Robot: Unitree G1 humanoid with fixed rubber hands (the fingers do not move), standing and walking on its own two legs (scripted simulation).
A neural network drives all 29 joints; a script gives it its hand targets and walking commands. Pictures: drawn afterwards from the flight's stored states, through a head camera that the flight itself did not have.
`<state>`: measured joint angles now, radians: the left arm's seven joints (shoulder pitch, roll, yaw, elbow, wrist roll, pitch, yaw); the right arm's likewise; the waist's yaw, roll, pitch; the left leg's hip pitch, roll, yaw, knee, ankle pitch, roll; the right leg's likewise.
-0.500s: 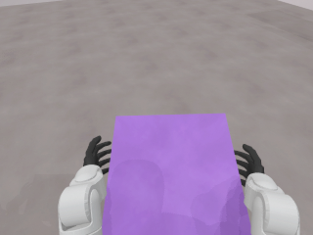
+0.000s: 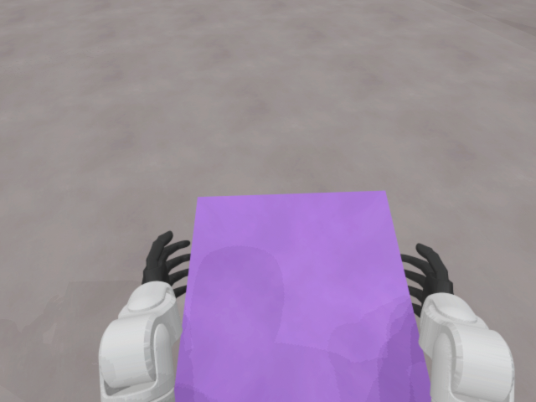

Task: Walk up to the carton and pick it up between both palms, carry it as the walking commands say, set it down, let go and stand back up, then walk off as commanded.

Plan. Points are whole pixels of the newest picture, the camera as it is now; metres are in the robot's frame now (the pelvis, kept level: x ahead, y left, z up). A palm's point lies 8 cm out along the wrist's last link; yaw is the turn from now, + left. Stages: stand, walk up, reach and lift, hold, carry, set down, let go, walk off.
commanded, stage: carry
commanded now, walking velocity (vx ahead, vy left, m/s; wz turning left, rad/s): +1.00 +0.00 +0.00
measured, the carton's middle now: (294, 303) +0.28 +0.00 +0.00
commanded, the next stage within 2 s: none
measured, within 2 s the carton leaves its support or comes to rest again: neither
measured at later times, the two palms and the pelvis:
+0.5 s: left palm (153, 164) +0.48 +0.23 +0.11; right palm (363, 163) +0.47 -0.12 +0.11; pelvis +0.23 +0.05 +0.00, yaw +0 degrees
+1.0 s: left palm (169, 70) +0.84 +0.28 +0.09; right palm (310, 72) +0.85 -0.07 +0.07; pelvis +0.60 +0.09 -0.02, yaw +4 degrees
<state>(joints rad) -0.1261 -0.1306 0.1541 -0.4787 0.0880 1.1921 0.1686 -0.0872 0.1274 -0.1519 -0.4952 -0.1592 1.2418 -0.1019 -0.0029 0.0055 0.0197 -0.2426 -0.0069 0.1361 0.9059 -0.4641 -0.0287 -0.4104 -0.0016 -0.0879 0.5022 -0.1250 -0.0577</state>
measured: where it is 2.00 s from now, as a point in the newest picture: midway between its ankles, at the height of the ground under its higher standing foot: (264, 170)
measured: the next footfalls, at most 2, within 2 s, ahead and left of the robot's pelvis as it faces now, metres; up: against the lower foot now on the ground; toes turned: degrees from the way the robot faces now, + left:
left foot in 0.16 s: +0.10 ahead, +0.10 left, +0.00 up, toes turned +8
right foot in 0.58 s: +0.40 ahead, -0.04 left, +0.00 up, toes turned -1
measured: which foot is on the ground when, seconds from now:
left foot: up 0.00-0.14, down 0.16-0.62, up 0.64-0.94, down 0.96-1.00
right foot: down 0.00-0.18, up 0.20-0.56, down 0.58-1.00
